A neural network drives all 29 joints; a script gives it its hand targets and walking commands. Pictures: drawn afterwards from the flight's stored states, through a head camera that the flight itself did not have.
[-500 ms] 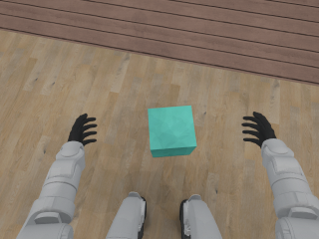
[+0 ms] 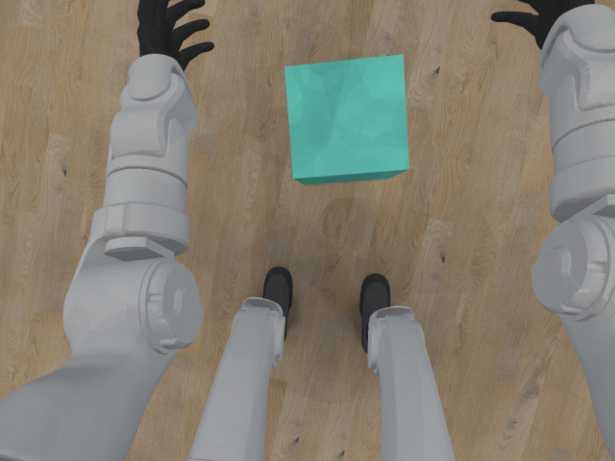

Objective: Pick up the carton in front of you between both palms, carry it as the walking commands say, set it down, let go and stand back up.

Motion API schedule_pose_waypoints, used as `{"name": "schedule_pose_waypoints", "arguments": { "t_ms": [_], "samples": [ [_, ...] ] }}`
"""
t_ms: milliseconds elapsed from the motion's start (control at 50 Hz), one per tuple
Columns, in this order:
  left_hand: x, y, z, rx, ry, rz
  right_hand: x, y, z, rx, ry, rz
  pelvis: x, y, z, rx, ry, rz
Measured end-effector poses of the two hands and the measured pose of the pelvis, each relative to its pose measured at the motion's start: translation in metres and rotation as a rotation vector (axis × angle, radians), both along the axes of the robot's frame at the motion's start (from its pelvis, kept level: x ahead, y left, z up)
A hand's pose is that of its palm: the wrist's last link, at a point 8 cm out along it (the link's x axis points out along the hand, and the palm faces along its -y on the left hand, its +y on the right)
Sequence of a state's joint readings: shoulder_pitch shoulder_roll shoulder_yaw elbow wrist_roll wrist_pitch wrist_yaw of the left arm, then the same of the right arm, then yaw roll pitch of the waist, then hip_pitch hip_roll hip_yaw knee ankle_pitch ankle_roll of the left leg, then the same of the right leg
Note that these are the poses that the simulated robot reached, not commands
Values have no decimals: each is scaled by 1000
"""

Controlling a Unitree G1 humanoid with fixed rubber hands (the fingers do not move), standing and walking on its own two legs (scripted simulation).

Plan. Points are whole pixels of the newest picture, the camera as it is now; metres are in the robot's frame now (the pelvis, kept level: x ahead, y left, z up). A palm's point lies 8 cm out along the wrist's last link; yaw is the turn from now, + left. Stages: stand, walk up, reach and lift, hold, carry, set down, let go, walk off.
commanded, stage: reach and lift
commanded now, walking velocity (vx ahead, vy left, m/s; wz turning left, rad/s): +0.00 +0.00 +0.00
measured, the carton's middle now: (345, 131) +0.54 -0.01 -0.53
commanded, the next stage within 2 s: none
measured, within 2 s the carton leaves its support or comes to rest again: leaves its support in 1.76 s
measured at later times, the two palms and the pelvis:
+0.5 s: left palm (226, 120) +0.52 +0.19 -0.33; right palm (467, 104) +0.55 -0.19 -0.34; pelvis -0.01 +0.01 -0.17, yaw +2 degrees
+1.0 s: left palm (249, 131) +0.52 +0.18 -0.47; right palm (436, 119) +0.56 -0.18 -0.47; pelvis -0.03 +0.00 -0.28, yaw +3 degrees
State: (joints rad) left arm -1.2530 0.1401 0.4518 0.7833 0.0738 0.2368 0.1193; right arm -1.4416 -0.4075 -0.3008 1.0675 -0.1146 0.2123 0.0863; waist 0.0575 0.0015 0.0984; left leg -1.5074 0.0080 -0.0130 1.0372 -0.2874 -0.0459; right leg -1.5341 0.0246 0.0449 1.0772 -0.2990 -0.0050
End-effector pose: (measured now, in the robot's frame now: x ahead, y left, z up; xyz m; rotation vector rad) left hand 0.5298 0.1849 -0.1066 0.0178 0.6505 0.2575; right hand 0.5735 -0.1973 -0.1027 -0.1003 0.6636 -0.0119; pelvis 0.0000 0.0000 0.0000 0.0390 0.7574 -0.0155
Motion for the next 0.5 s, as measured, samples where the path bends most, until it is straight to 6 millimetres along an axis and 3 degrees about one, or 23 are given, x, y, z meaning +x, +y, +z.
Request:
{"name": "schedule_pose_waypoints", "arguments": {
  "t_ms": [120, 200, 320, 500],
  "samples": [
    [2, -2, -32, 2, 10, -2, 3, 5, -34, 5, 7, -10, 18, -1, -6, 6, 88, 3],
    [-4, -1, -64, -2, 32, 2, -3, 10, -67, 5, 28, -19, 24, 0, -23, 8, 148, 12],
    [-10, 2, -130, -5, 54, 4, -14, 11, -134, -6, 48, -37, 20, 3, -74, 8, 200, 19],
    [-13, 4, -228, -1, 45, -11, -21, 3, -235, -25, 24, -53, -8, 7, -170, 14, 141, 18]
  ]
}}
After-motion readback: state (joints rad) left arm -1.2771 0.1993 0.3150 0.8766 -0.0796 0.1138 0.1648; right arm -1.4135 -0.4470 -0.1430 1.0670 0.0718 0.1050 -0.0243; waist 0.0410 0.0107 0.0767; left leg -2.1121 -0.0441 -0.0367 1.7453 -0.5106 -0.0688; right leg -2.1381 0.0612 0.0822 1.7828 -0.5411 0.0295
